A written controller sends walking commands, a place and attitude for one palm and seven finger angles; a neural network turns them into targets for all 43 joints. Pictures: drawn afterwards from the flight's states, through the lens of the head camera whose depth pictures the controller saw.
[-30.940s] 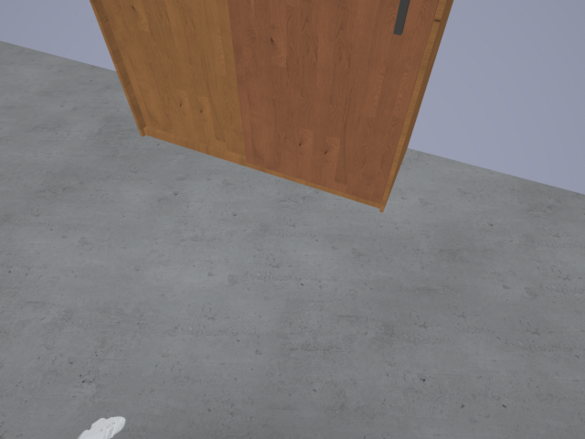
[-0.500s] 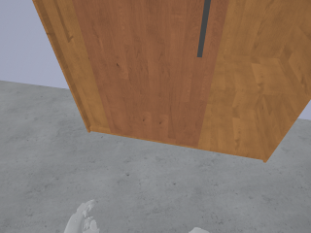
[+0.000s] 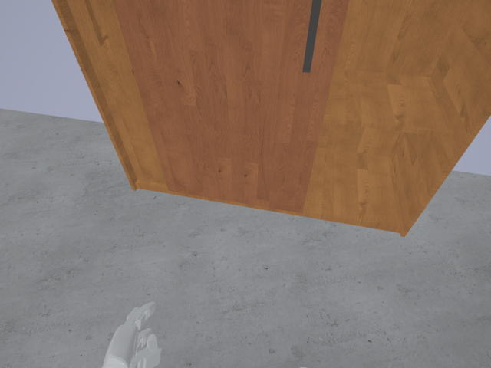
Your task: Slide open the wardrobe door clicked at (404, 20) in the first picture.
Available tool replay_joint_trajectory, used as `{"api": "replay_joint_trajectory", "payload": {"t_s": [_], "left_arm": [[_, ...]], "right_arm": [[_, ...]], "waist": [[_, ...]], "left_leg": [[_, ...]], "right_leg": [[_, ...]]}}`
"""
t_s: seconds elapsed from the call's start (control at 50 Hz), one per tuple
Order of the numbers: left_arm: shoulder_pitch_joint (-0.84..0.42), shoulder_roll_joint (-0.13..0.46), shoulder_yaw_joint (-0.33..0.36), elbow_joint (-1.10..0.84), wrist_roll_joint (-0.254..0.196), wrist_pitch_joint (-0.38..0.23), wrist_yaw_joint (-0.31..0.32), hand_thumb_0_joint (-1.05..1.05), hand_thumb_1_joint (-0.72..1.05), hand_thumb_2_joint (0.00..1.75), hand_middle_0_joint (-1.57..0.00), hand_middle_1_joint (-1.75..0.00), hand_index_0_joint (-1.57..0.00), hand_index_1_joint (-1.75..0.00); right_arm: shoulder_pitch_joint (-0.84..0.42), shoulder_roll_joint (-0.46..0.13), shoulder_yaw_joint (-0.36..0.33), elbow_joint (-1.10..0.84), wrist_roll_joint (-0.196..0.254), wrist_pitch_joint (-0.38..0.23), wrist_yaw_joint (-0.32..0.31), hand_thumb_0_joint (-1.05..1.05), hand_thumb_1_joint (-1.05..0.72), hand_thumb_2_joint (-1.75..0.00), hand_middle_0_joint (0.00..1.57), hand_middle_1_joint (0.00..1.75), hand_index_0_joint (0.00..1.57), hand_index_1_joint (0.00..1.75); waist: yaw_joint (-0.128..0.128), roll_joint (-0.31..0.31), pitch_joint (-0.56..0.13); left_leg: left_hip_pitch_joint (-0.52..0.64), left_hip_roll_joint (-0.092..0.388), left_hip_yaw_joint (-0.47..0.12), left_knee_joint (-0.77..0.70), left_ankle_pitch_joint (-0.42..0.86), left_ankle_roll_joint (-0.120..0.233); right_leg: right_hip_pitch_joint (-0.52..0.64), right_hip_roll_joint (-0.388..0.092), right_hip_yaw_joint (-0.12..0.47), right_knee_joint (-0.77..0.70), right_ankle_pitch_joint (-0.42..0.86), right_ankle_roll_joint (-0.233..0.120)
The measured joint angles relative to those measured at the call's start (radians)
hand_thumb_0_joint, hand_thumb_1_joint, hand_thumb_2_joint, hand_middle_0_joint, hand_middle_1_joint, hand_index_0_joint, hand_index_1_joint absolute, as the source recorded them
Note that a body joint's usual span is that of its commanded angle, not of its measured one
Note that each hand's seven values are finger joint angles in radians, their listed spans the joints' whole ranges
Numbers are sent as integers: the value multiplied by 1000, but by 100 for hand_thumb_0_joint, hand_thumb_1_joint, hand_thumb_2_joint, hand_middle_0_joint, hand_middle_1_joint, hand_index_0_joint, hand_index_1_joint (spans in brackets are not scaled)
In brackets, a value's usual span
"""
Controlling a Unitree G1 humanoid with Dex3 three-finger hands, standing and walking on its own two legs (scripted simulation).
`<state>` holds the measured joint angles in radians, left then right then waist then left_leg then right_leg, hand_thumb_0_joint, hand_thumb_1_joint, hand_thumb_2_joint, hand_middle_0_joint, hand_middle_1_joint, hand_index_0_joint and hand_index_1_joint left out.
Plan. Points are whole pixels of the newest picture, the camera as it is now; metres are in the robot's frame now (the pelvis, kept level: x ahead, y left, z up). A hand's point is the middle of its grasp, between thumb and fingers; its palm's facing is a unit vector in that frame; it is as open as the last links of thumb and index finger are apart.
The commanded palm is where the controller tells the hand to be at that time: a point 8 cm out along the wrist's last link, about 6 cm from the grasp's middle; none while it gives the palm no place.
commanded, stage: stop stepping back and stand still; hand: right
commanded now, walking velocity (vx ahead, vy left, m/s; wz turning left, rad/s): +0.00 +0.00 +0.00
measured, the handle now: (313, 22) +0.94 -0.16 +0.18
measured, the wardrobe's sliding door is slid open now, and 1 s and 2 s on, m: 0.48 0.48 0.48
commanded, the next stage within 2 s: let the arm hang, fingers relaxed in 0.10 s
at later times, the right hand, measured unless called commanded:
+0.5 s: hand out of the picture +0.07 -0.19 -0.17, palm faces +0.01 +0.98 -0.19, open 7.1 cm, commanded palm none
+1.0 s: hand out of the picture +0.05 -0.21 -0.16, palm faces +0.01 +0.98 -0.20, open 7.4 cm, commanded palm none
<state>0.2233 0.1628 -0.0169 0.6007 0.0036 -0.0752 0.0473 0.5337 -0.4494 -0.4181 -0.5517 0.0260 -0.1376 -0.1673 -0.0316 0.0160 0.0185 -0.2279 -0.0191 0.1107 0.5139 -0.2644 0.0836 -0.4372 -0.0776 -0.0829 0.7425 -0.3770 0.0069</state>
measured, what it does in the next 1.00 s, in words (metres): steps on the spot: right foot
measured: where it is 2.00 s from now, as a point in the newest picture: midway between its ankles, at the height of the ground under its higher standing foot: outside the picture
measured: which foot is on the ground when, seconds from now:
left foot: down 0.00-1.00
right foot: up 0.00-0.18, down 0.20-1.00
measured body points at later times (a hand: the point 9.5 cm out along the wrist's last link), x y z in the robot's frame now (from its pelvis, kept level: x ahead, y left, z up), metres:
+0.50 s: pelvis +0.02 -0.02 +0.00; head +0.04 -0.02 +0.45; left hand +0.11 +0.23 -0.13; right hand +0.07 -0.25 -0.15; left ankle +0.02 +0.11 -0.73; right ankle +0.06 -0.13 -0.73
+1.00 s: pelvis +0.05 -0.04 +0.01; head +0.07 -0.04 +0.46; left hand +0.08 +0.19 -0.15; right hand +0.05 -0.27 -0.15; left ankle +0.02 +0.11 -0.73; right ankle +0.06 -0.13 -0.73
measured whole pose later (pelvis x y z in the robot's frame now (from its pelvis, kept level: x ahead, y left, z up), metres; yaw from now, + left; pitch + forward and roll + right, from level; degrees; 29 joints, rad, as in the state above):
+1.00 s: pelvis +0.05 -0.04 +0.01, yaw -2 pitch +0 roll +0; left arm 0.19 0.17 0.01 1.13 0.02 0.02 0.02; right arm 0.22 -0.16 0.02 1.14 -0.02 0.00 -0.03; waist 0.01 -0.01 0.06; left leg -0.13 0.02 -0.05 0.39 -0.26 -0.03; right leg -0.22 0.01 -0.08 0.39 -0.18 -0.04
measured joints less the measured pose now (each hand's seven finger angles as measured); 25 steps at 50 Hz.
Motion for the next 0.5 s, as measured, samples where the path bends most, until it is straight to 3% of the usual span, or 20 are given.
{"api": "replay_joint_trajectory", "payload": {"t_s": [0.04,0.08,0.14,0.2,0.22,0.24,0.3,0.36,0.42,0.46,0.5], "left_arm": [[-23,17,3,43,-2,-3,0,2,90,90,-20,-30,-20,-30],[-22,26,8,63,-9,0,2,2,90,90,-20,-30,-20,-30],[-9,41,13,67,-9,-3,15,2,90,90,-20,-30,-20,-30],[9,66,22,51,-5,-14,28,2,90,90,-20,-30,-20,-30],[9,81,36,65,1,-36,8,2,90,90,-20,-30,-20,-30],[1,98,45,84,5,-32,-14,2,90,90,-20,-30,-20,-29],[-36,135,45,136,30,32,-45,1,91,90,-20,-30,-20,-29],[-59,128,27,166,39,66,-54,1,91,90,-20,-30,-20,-29],[-62,105,24,209,32,94,-58,1,91,90,-20,-30,-20,-29],[-48,87,22,247,32,110,-57,1,91,90,-20,-30,-20,-29],[-26,64,18,291,30,116,-54,1,91,90,-20,-30,-20,-29]], "right_arm": [[-21,23,13,22,8,-8,-2,1,-88,-90,21,30,21,30],[-25,47,22,45,15,-6,-1,1,-88,-90,21,30,21,30],[-20,70,32,57,16,-4,-4,1,-88,-90,21,30,21,30],[-12,74,40,38,15,-10,-6,1,-88,-90,21,30,21,30],[-39,67,57,86,-8,-36,10,1,-88,-90,21,30,21,30],[-89,59,92,179,-26,-31,38,1,-89,-90,20,30,21,30],[-234,79,211,577,-50,84,111,0,-89,-90,20,30,20,30],[-313,113,312,959,-55,167,152,0,-90,-90,19,29,20,30],[-318,190,399,1242,-55,197,165,1,-90,-90,19,29,20,30],[-293,248,445,1369,-52,203,172,1,-91,-90,19,29,20,29],[-277,271,429,1450,-43,192,147,0,-96,-90,20,29,20,30]], "waist": [[-2,-16,21],[2,-16,18],[7,-6,12],[16,-21,4],[20,-33,-5],[19,-36,-13],[41,-55,-44],[65,-32,-42],[87,-26,-15],[89,-18,0],[78,-3,19]], "left_leg": [[4,-3,4,18,22,-9],[19,2,3,8,2,-21],[28,13,0,-1,-7,-32],[18,5,10,31,-31,-44],[-13,10,22,76,-50,-56],[-53,19,5,143,-103,-69],[-150,27,-85,325,-249,-90],[-119,42,-136,206,-152,-89],[-92,36,-132,173,-88,-91],[-63,29,-131,127,-80,-90],[-36,19,-130,72,-58,-89]], "right_leg": [[-40,6,33,135,-14,12],[-42,11,32,167,-1,18],[14,15,11,60,16,13],[118,13,19,-139,62,-8],[100,14,29,-153,154,-18],[68,25,32,-119,173,-26],[14,62,38,-73,134,-40],[9,91,27,-77,132,-37],[39,86,33,-104,139,-23],[67,79,35,-144,152,-20],[89,71,37,-185,169,-21]]}}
